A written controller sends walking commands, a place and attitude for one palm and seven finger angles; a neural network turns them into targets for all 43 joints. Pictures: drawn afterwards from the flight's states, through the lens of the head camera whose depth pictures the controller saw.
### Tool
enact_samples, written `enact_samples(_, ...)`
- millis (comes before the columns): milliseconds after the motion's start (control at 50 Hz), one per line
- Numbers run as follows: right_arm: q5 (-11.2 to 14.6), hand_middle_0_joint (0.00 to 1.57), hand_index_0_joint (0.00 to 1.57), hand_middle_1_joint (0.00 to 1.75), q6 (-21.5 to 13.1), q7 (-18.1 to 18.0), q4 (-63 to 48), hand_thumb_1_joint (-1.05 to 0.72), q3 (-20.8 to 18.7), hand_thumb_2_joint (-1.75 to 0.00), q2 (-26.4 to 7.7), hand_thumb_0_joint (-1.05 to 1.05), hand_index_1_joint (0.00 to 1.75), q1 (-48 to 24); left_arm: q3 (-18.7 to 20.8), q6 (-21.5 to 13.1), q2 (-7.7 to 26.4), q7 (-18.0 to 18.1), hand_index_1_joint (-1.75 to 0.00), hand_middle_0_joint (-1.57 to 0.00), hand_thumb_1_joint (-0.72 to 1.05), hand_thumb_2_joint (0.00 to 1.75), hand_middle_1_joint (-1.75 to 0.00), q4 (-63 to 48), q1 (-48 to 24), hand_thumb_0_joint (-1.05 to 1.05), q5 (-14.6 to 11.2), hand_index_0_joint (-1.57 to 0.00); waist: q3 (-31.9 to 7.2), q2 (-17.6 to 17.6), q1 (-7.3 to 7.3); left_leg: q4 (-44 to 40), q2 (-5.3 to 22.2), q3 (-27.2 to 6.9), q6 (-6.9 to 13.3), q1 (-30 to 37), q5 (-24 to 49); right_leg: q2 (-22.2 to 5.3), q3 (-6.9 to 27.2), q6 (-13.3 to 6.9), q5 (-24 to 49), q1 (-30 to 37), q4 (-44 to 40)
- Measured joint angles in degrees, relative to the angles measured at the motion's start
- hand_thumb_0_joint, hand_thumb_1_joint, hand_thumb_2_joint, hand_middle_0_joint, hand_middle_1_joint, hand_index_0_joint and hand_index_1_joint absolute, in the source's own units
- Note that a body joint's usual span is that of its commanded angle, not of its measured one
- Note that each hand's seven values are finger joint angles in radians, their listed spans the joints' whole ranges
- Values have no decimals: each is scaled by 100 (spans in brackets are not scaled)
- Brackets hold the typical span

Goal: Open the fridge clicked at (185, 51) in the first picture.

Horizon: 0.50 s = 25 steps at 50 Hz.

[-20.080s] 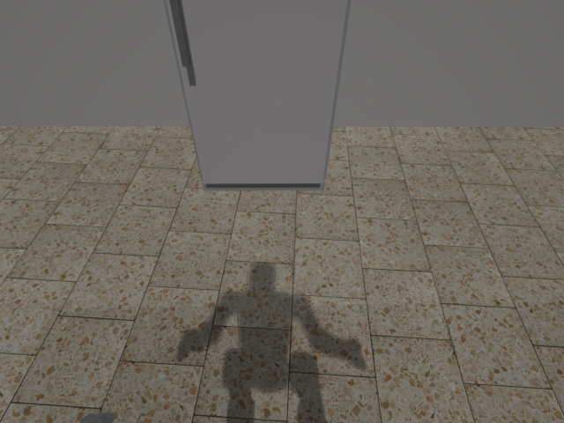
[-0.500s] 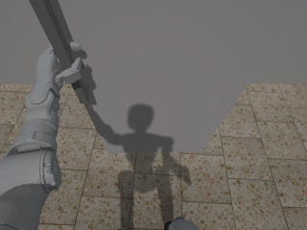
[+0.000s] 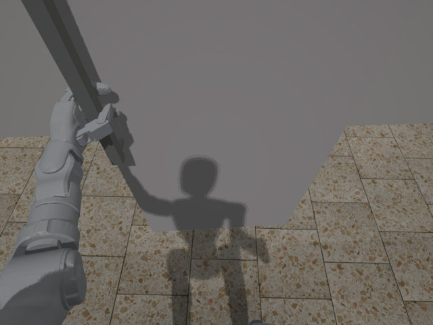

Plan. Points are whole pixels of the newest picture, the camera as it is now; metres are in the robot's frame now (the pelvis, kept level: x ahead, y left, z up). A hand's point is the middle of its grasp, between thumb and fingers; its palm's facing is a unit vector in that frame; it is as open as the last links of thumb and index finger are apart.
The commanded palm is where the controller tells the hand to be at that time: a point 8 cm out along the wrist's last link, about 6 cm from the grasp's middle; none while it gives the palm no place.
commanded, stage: pull the door a little, standing still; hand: left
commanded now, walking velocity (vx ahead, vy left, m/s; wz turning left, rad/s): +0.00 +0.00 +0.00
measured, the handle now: (84, 77) +0.50 +0.21 +0.18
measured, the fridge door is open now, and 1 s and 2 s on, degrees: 0 19 53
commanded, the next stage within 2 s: walk backward, drawing the door open in 0.44 s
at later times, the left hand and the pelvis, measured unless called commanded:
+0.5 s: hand (103, 141) +0.41 +0.18 +0.12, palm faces -0.01 -1.00 -0.01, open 6.0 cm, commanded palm +0.34 +0.23 +0.11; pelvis +0.01 +0.01 +0.01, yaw +0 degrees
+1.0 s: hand (117, 210) +0.28 +0.14 +0.11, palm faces +0.20 -0.97 -0.17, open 6.4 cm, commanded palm +0.24 +0.19 +0.12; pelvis -0.03 -0.02 +0.02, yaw +5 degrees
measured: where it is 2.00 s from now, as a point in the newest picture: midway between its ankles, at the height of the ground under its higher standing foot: outside the picture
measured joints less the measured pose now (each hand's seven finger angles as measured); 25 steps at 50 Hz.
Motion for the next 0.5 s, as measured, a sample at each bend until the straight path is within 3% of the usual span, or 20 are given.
enact_samples(80,12,21,21,30,26,5,-24,-91,-6,-90,21,1,30,-70,-65,90,-136,7,-140,-37,73,77,-140,-331,249,1,-8,-34,-20,9,61,-94,-4,-11,6,155,-17,1,-8,13,-29,155,-80)
enact_samples(200,-25,21,21,30,33,-30,59,-91,3,-90,53,0,30,-238,-211,87,-266,0,-140,-39,71,78,-140,-150,14,1,79,-37,10,-25,155,-74,-47,-126,9,177,-26,-52,-115,23,-73,236,-82)
enact_samples(300,-35,21,21,30,21,19,1,-91,-10,-90,77,0,30,-304,-228,147,-308,90,-140,-38,71,79,-140,-327,179,2,47,-37,-41,-18,160,-124,-53,-87,18,215,-6,-49,-71,32,-50,252,-120)
enact_samples(500,34,21,21,30,-4,98,-174,-91,-20,-90,128,1,30,-231,-351,392,-601,120,-140,-38,70,74,-139,-1977,1613,1,-187,-34,-76,38,245,-381,-67,44,42,614,36,-25,84,62,-14,556,-287)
